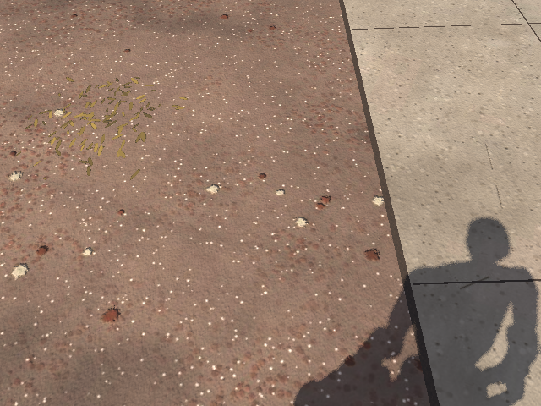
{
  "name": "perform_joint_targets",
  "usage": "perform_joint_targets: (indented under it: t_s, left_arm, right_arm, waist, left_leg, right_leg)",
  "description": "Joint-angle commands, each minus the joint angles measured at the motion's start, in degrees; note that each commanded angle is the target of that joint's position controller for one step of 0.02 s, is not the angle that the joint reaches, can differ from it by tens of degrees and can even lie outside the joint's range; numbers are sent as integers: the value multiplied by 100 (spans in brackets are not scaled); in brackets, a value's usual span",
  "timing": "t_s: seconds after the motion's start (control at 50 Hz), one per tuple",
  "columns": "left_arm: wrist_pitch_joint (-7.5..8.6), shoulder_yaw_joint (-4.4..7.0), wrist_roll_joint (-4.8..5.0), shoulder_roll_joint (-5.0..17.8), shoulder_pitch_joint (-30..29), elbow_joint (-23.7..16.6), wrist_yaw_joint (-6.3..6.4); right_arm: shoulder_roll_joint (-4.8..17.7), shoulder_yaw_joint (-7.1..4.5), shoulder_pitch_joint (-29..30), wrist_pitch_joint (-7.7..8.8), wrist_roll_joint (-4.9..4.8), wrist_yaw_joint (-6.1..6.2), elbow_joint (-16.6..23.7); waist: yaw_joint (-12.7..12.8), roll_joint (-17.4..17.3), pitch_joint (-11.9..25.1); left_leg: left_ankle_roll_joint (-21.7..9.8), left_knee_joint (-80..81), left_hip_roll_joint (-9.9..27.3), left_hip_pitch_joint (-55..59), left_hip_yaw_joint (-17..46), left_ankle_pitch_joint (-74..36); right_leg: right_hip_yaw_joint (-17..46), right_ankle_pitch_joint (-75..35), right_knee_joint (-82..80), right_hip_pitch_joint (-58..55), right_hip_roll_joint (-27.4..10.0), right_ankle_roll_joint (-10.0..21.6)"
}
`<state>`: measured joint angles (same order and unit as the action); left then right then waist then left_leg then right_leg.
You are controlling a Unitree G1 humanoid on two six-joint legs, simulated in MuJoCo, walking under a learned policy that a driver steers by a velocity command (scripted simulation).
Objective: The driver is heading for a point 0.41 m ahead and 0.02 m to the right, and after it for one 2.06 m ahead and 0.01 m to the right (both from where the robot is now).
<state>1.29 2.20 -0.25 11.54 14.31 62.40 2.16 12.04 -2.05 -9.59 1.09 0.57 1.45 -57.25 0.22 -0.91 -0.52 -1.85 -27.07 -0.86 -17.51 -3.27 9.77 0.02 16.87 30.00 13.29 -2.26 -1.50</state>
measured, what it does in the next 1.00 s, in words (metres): walks ahead: right foot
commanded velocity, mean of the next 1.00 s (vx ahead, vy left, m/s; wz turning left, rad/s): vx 0.22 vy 0.00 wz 0.00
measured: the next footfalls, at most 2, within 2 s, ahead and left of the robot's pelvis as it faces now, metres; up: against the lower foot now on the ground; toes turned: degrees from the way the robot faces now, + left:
right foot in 0.96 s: +0.45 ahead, -0.12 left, +0.00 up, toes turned -2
left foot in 1.34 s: +0.41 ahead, +0.11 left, +0.00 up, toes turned +2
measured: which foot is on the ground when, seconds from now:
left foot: down 0.00-0.96, up 0.98-1.00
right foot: down 0.00-0.56, up 0.58-0.94, down 0.96-1.00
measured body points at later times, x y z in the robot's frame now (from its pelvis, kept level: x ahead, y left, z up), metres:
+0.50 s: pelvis +0.07 +0.00 -0.01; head +0.07 +0.00 +0.44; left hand +0.04 +0.25 -0.17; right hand +0.12 -0.25 -0.16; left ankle +0.06 +0.10 -0.73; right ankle -0.01 -0.13 -0.74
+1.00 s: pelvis +0.27 -0.02 -0.02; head +0.31 -0.03 +0.43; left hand +0.50 +0.21 -0.12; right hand +0.20 -0.28 -0.17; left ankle +0.07 +0.10 -0.71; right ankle +0.41 -0.11 -0.74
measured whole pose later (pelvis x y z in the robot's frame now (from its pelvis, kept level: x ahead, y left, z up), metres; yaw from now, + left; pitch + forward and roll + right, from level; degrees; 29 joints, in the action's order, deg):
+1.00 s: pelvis +0.27 -0.02 -0.02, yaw +0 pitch +1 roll +1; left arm 5.8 3.0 -0.5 13.0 -3.1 50.0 -1.5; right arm 12.9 -1.9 -24.0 3.6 0.2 1.1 -62.8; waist -3.1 0.5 -3.1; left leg 0.3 -38.7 -0.5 -0.4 0.3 31.1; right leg -2.4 2.2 31.6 29.8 0.5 4.6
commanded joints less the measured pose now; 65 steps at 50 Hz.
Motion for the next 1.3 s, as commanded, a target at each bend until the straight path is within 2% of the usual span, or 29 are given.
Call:
perform_joint_targets:
  t_s: [0.02, 0.26, 0.28, 0.32, 0.38, 0.44, 0.48, 0.52, 0.54, 0.56, 0.58, 0.6, 0.62, 0.66, 0.7, 0.8, 0.88, 0.94, 0.96, 0.98, 1.0, 1.02, 1.04, 1.06, 1.08, 1.12, 1.16, 1.24, 1.3]
  left_arm:
    - [81, 85, 17, 600, 150, -119, 12]
    - [-13, 48, 23, 499, 254, -33, 22]
    - [-25, 45, 32, 451, 390, 43, 23]
    - [-49, 101, 104, 574, 400, 35, 35]
    - [118, 113, 180, 575, 487, -81, 38]
    - [328, 184, 223, 784, 933, -19, -32]
    - [402, 233, 228, 926, 991, -15, -76]
    - [432, 227, 212, 872, 651, -176, -113]
    - [448, 202, 200, 822, 83, -410, -131]
    - [533, 135, 183, 550, -296, -667, -148]
    - [626, 101, 137, 372, -237, -735, -148]
    - [680, 149, 214, 570, -456, -831, -194]
    - [673, 144, 317, 531, -509, -846, -234]
    - [626, 193, 260, 518, -539, -870, -248]
    - [539, 219, 225, 438, -515, -899, -278]
    - [448, 73, 147, 147, -1728, -1395, -309]
    - [425, 113, 169, 429, -1977, -1580, -382]
    - [439, 340, 79, 915, -600, -1142, -371]
    - [429, 412, 32, 1135, -54, -975, -335]
    - [399, 449, -143, 1532, 514, -858, -293]
    - [377, 339, -197, 1452, 551, -840, -352]
    - [335, 292, -41, 1179, 202, -935, -396]
    - [322, 210, 71, 953, -538, -1073, -385]
    - [326, 118, 63, 735, -980, -1143, -376]
    - [338, 69, 4, 616, -1222, -1151, -374]
    - [329, 53, -156, 593, -1307, -1042, -370]
    - [335, 54, -214, 652, -1253, -978, -310]
    - [234, 92, -117, 854, -1103, -954, -160]
    - [123, 40, 13, 722, -1065, -893, -93]
  right_arm:
    - [495, -100, 7, 47, -21, -5, 158]
    - [529, -109, -72, -60, -64, 41, -109]
    - [482, -102, -173, -71, -68, 43, -191]
    - [586, -157, -194, -92, -140, 54, -231]
    - [539, -157, -93, 104, -208, 32, -143]
    - [346, -133, 132, 402, -212, -88, 6]
    - [258, -114, 214, 542, -234, -183, 102]
    - [345, -158, -271, 598, -244, -235, -49]
    - [516, -238, -1019, 612, -257, -252, -301]
    - [1097, -443, -1931, 619, -273, -257, -595]
    - [1307, -468, -2563, 580, -210, -281, -725]
    - [801, -260, -2189, 602, -116, -284, -630]
    - [593, -178, -1852, 602, -71, -282, -503]
    - [465, -56, -1514, 577, -82, -291, -412]
    - [368, 16, -1480, 477, -63, -240, -389]
    - [784, -32, -1432, 417, -20, -24, -246]
    - [871, -105, -1707, 389, -112, 8, -408]
    - [893, -147, -1320, 307, -93, 16, -314]
    - [851, -129, -1336, 299, -66, -9, -263]
    - [526, -31, -1678, 319, 105, -33, -166]
    - [-70, 122, -2698, 366, -69, -88, -414]
    - [442, -16, -2510, 375, -173, -120, -510]
    - [596, -71, -1782, 332, -243, -100, -286]
    - [607, -94, -1371, 254, -189, -24, -190]
    - [605, -148, -1239, 153, -123, 57, -149]
    - [419, -158, -1451, 0, -66, 127, -168]
    - [304, -141, -1427, -53, -46, 197, -134]
    - [480, -156, -949, -156, -16, 206, -19]
    - [435, -161, -894, -164, 54, 146, -114]
  waist:
    - [1, 296, 107]
    - [11, 102, 84]
    - [23, 113, 197]
    - [0, 218, -152]
    - [52, 239, -840]
    - [173, 784, -838]
    - [101, 1160, -799]
    - [-212, 924, -556]
    - [-619, 564, -355]
    - [-921, -713, -78]
    - [-1007, -1853, 258]
    - [-756, -979, 34]
    - [-561, -501, -142]
    - [-288, -38, -345]
    - [-164, -219, -401]
    - [-296, -311, -742]
    - [-206, -549, -576]
    - [561, -641, 336]
    - [783, -444, 701]
    - [640, 671, 1536]
    - [235, 1782, 2727]
    - [281, 1025, 2525]
    - [161, 668, 1405]
    - [18, 172, 872]
    - [-118, 162, 584]
    - [-344, 506, 475]
    - [-408, 658, 477]
    - [-258, 703, 606]
    - [-365, 549, 262]
  left_leg:
    - [-173, 246, 293, 614, 314, -427]
    - [-142, 53, 326, 781, 321, -1030]
    - [-152, 40, 252, 820, 242, -411]
    - [-248, -75, 99, 443, 150, 1804]
    - [-413, -91, 252, -301, 442, 2800]
    - [-368, -905, 100, -1008, 157, 1928]
    - [-402, -1351, 57, -1380, -3, 1193]
    - [-529, -944, 77, -566, 67, 837]
    - [-673, -452, 142, 593, 335, 425]
    - [-1058, 282, 836, 2121, 1815, -53]
    - [-1612, 1124, 2043, 3289, 3846, -859]
    - [-1594, 1064, 2254, 3152, 3971, -1022]
    - [-1486, 981, 2150, 3000, 3361, -1208]
    - [-1171, 1179, 1815, 2573, 2291, -1547]
    - [-952, 1502, 1482, 2098, 1652, -1512]
    - [-816, 2053, 996, 895, 673, -1785]
    - [-645, 1633, 1196, 1379, 519, -3053]
    - [-294, 82, 1063, 1837, 407, -4454]
    - [-80, -924, 792, 1356, 306, -3831]
    - [141, -2855, 218, -7, 144, -823]
    - [304, -4693, -507, -950, 840, 3137]
    - [280, -5138, -224, -930, 1325, 2885]
    - [290, -5037, 68, -1371, 885, 2498]
    - [314, -4701, 336, -1255, 726, 2067]
    - [316, -4312, 513, -931, 712, 1797]
    - [284, -3671, 597, -145, 632, 1497]
    - [297, -2772, 597, 71, 552, 1472]
    - [294, -1548, 547, 383, 466, 839]
    - [166, -587, 396, 904, 261, 311]
  right_leg:
    - [183, -528, -653, 357, -191, 260]
    - [40, -1116, -509, 103, -73, 242]
    - [-19, -528, -548, 39, -19, 270]
    - [32, 1341, -555, 364, 24, 507]
    - [501, 2398, -709, 691, -259, 835]
    - [1534, 2188, -1065, 4, -890, 1246]
    - [2347, 1192, -1220, -534, -1505, 1505]
    - [1906, 41, -735, -281, -1343, 1302]
    - [1150, -772, -17, 426, -818, 990]
    - [-38, -1665, 1979, 1690, 136, 461]
    - [-114, 811, 3891, 3176, 549, 207]
    - [469, 1320, 4651, 3765, 253, 391]
    - [490, 1044, 5028, 4019, 31, 542]
    - [350, 182, 4452, 4016, -389, 648]
    - [147, -208, 3809, 3560, -488, 553]
    - [-387, -1644, 1125, 2350, -97, 250]
    - [-321, -2107, 182, 1575, 155, 428]
    - [-312, -2198, -62, 36, 479, 770]
    - [-114, -3247, -145, -978, 166, 906]
    - [1137, -5597, 434, -2695, -1098, 1362]
    - [3157, -6102, -116, -3667, -2351, 2434]
    - [3051, -4509, -618, -2771, -2027, 2270]
    - [2233, -3393, -887, -1738, -1743, 1960]
    - [1778, -2778, -1191, -789, -1471, 1708]
    - [1397, -2430, -1392, -6, -1256, 1562]
    - [933, -2001, -1670, 922, -956, 1449]
    - [697, -1895, -1754, 1141, -843, 1518]
    - [935, 150, -1996, 1082, -913, 1443]
    - [878, 1461, -1977, 1436, -712, 1064]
